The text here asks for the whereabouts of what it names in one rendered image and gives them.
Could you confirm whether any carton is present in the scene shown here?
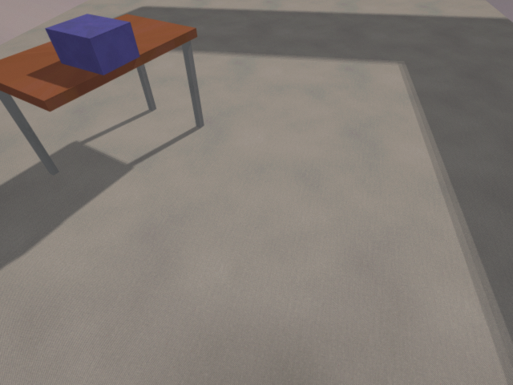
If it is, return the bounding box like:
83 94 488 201
45 14 140 75

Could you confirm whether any table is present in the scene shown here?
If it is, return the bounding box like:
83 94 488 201
0 14 204 175

